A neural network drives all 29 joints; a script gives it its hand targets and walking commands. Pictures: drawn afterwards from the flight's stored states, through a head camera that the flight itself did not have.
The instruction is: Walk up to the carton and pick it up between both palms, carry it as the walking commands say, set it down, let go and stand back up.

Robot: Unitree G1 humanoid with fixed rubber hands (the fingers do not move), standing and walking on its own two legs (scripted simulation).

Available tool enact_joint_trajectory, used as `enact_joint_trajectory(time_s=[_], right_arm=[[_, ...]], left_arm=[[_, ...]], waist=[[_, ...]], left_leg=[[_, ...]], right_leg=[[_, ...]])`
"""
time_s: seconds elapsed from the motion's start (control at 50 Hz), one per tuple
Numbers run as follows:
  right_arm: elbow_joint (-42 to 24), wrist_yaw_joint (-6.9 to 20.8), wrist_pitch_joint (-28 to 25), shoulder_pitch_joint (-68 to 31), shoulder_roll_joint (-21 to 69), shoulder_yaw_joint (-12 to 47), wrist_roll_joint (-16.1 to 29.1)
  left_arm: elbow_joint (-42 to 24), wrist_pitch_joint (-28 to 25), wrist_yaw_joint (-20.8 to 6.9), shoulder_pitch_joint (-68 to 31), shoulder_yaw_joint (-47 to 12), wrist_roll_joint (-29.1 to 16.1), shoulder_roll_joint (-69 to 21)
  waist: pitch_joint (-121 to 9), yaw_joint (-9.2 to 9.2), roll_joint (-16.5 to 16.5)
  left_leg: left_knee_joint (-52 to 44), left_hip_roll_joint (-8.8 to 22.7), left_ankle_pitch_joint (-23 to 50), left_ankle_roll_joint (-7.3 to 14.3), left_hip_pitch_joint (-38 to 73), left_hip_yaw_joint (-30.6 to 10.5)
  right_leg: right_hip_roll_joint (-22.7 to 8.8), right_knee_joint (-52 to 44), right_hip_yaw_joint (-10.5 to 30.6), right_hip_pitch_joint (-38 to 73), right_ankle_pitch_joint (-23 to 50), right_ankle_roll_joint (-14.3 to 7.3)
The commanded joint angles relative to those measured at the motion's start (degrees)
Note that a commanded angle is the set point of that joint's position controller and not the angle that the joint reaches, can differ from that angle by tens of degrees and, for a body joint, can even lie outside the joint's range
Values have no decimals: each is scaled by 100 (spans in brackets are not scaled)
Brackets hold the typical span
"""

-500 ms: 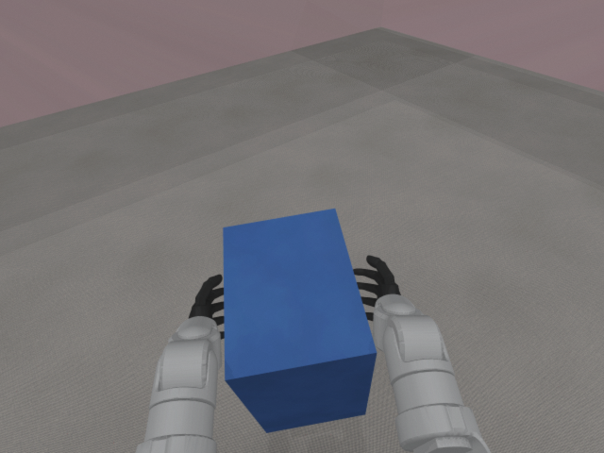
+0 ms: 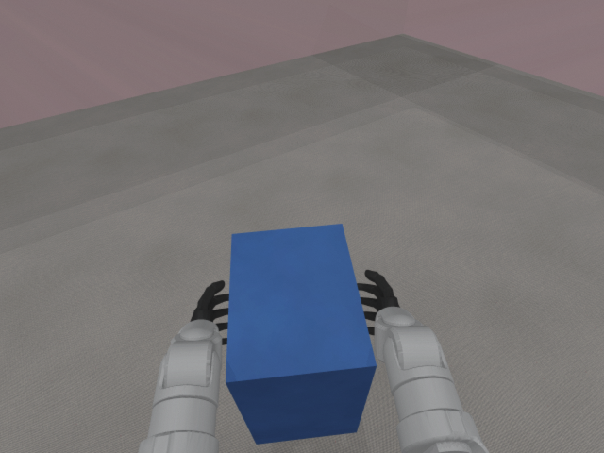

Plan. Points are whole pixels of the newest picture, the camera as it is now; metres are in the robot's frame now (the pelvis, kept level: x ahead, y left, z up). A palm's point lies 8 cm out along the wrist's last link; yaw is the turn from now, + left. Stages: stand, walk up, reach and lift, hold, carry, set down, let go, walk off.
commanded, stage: set down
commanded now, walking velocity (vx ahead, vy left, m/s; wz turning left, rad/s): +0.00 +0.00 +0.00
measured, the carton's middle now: (297, 338) +0.32 +0.05 -0.03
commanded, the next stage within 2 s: none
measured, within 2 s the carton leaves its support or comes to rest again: neither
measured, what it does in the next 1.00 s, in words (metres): stands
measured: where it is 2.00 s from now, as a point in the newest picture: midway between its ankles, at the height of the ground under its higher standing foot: outside the picture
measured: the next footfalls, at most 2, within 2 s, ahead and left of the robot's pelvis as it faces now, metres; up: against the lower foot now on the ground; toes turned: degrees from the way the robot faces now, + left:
none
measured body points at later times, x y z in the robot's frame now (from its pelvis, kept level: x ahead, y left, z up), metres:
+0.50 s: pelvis +0.01 +0.04 -0.01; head +0.10 +0.06 +0.43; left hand +0.32 +0.22 -0.07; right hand +0.36 -0.03 -0.06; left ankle +0.02 +0.14 -0.73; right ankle +0.09 -0.09 -0.73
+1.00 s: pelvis +0.00 +0.04 -0.03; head +0.22 +0.05 +0.35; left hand +0.31 +0.20 -0.16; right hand +0.34 -0.06 -0.17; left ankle +0.02 +0.14 -0.73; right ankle +0.09 -0.10 -0.73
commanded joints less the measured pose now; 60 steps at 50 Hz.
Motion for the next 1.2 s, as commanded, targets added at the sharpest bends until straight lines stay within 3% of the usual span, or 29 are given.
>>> enact_joint_trajectory(time_s=[0.0, 0.08, 0.1, 0.16, 0.22, 0.24, 0.28, 0.34, 0.36, 0.4, 0.42, 0.44, 0.46, 0.48, 0.5, 0.54, 0.58, 0.62, 0.68, 0.7, 0.72, 0.82, 0.88, 0.9, 0.94, 1.06, 1.14, 1.16, 1.18], right_arm=[[717, 1437, -721, -2977, 6593, 1843, 384], [791, 1340, -1272, -3593, 6587, 1687, 292], [506, 1322, -1496, -4129, 6594, 1982, 418], [1442, 1249, -1633, -3908, 6429, 1380, 153], [1744, 1191, -1921, -3278, 5995, 1061, -283], [1762, 1201, -2027, -3442, 5867, 1089, -236], [1779, 1191, -2144, -3339, 5552, 928, -343], [1995, 1164, -2392, -2804, 5070, 668, -687], [1985, 1162, -2527, -2732, 5143, 841, -598], [1765, 1154, -2797, -2540, 4910, 1020, -582], [1764, 1163, -2981, -2720, 4785, 1070, -454], [1590, 1168, -3170, -2248, 4746, 1291, -491], [1543, 1154, -3322, -2541, 4557, 1317, -353], [1466, 1095, -3546, -2391, 4513, 1394, -384], [1483, 1088, -3689, -2054, 4472, 1503, -340], [1586, 1006, -4024, -1818, 3910, 1409, -369], [1423, 842, -4420, -1580, 3206, 1651, -250], [1313, 634, -4635, -1506, 2626, 1554, -250], [998, 445, -4836, -1465, 1799, 1547, 73], [1034, 336, -4892, -1593, 1584, 1597, 135], [1002, 291, -4930, -1507, 1381, 1479, 150], [1136, -31, -5066, -1515, 590, 1388, 346], [1002, -207, -5128, -1808, 173, 1190, 467], [1065, -239, -5130, -1761, 115, 1235, 572], [1212, -340, -5144, -1810, -25, 1062, 521], [901, -521, -5105, -2255, 152, 1328, 751], [1131, -662, -5029, -2362, 459, 1158, 673], [1144, -659, -5012, -2316, 506, 1274, 722], [925, -711, -4977, -2602, 629, 1254, 708]], left_arm=[[1013, -951, -1478, -3805, -1908, -897, -5626], [1311, -1547, -1498, -4454, -1716, -870, -5734], [1445, -1730, -1470, -4471, -1669, -831, -5916], [1686, -1951, -1386, -4662, -1321, -527, -5495], [1655, -2182, -1254, -4417, -1400, -449, -5677], [1843, -2227, -1220, -4340, -1333, -403, -5745], [1988, -2249, -1132, -4046, -1448, -321, -5748], [2029, -2452, -944, -3763, -1486, -287, -5581], [1886, -2631, -893, -3743, -1610, -309, -5504], [1912, -2832, -762, -3414, -1994, -461, -5724], [1967, -2973, -677, -3453, -1938, -417, -5655], [1785, -3179, -630, -3231, -2344, -588, -5858], [2036, -3284, -556, -3025, -2242, -495, -5756], [1833, -3497, -485, -3014, -2571, -544, -5741], [1811, -3657, -367, -2586, -2752, -548, -5723], [1859, -4015, -141, -2349, -2880, -551, -5351], [1877, -4371, 89, -1869, -3033, -698, -4978], [2343, -4575, 246, -1605, -2838, -690, -4515], [2166, -4858, 549, -1670, -2814, -704, -3470], [2034, -4929, 614, -1770, -2673, -726, -3085], [1999, -4956, 735, -1865, -2666, -713, -2858], [1954, -5288, 1116, -1576, -2031, -640, -1381], [1868, -5364, 1218, -2063, -1980, -772, -894], [1829, -5394, 1223, -1902, -1851, -754, -616], [1759, -5418, 1197, -2226, -2031, -1055, -625], [1757, -5362, 1164, -2638, -1864, -1370, -386], [1883, -5381, 1048, -3266, -1813, -1475, -122], [1870, -5393, 1047, -3216, -1732, -1425, -145], [1816, -5336, 1009, -3455, -1949, -1590, -215]], waist=[[-1288, 313, -73], [-1686, 156, -342], [-1771, 358, -358], [-1574, 234, -146], [-1689, -70, 46], [-1622, 80, 203], [-1698, -41, 445], [-1718, -373, 333], [-1895, -213, 465], [-2352, -383, 513], [-2487, -229, 696], [-2979, -471, 598], [-3063, -269, 718], [-3404, -544, 774], [-3748, -447, 877], [-3726, -729, 911], [-4061, -725, 824], [-4170, -921, 643], [-4312, -932, 307], [-3943, -643, 465], [-3939, -813, 273], [-3268, -327, 149], [-3295, -595, 25], [-3225, -383, 29], [-3347, -747, 178], [-3730, -513, -105], [-4061, -786, -216], [-4195, -570, -136], [-4647, -810, -297]], left_leg=[[-360, -745, -460, 373, -1156, -808], [-14, -689, -582, 416, -1545, -861], [103, -753, -538, 379, -1632, -852], [334, -685, -845, 408, -1875, -853], [170, -676, -724, 348, -1879, -927], [188, -689, -687, 325, -2016, -866], [86, -671, -683, 282, -2026, -903], [120, -703, -50, 198, -2230, -918], [205, -746, 378, 197, -2188, -887], [300, -712, 1259, 106, -1859, -988], [417, -728, 1274, 79, -2043, -978], [505, -691, 2298, 7, -1750, -1072], [613, -686, 2382, 8, -1925, -1075], [767, -621, 3025, -10, -1738, -1193], [832, -552, 3935, -5, -1462, -1330], [931, -504, 4085, -22, -1460, -1487], [1120, -488, 4762, -27, -949, -1608], [1211, -459, 4455, 46, -1051, -1616], [1147, -475, 3547, 65, -1393, -1530], [1161, -598, 3299, 101, -1643, -1371], [1077, -568, 2669, 128, -1626, -1423], [1054, -737, 1969, 153, -2426, -1111], [1215, -714, 1474, 173, -2665, -1201], [1184, -759, 1510, 202, -2795, -1095], [1367, -816, 1189, 165, -2920, -1039], [1730, -919, 759, 174, -3393, -838], [2179, -993, 703, 257, -3902, -747], [2233, -960, 809, 215, -4043, -719], [2429, -985, 721, 225, -4077, -751]], right_leg=[[150, -686, 1040, 1760, -1153, 155], [194, -366, 1052, 1481, -1149, 142], [129, -453, 1116, 1507, -1277, 171], [156, -195, 1142, 942, -1545, 94], [318, 91, 864, 849, -815, -38], [316, 153, 902, 877, -681, -84], [401, 337, 774, 564, -385, -126], [458, 474, 649, 375, 351, -175], [434, 450, 757, 343, 674, -169], [499, 581, 670, 27, 1254, -195], [492, 662, 692, 23, 1179, -190], [593, 742, 592, -30, 1922, -164], [553, 878, 627, -294, 1800, -178], [622, 965, 590, -543, 2085, -162], [656, 1011, 583, -670, 2276, -119], [695, 1096, 535, -1207, 1951, -93], [755, 1098, 458, -1767, 1994, -59], [743, 1094, 460, -1842, 1942, -29], [782, 1255, 338, -1548, 1718, 95], [744, 1187, 444, -1754, 1674, 61], [761, 1233, 411, -1635, 1284, 61], [709, 1366, 436, -1693, 1336, 103], [699, 1512, 389, -1966, 901, 129], [684, 1489, 402, -1903, 962, 149], [666, 1527, 302, -2025, 702, 100], [667, 1759, 189, -2100, 342, 247], [704, 1937, 239, -2236, 493, 325], [712, 2036, 324, -2232, 718, 301], [706, 2167, 307, -2077, 659, 344]])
